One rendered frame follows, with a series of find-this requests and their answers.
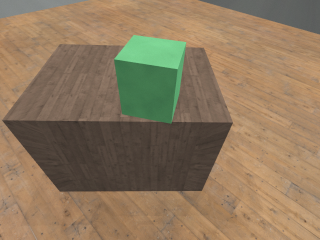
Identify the carton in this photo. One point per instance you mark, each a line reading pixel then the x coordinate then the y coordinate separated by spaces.
pixel 149 72

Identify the pedestal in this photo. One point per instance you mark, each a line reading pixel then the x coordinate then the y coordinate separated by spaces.
pixel 69 119

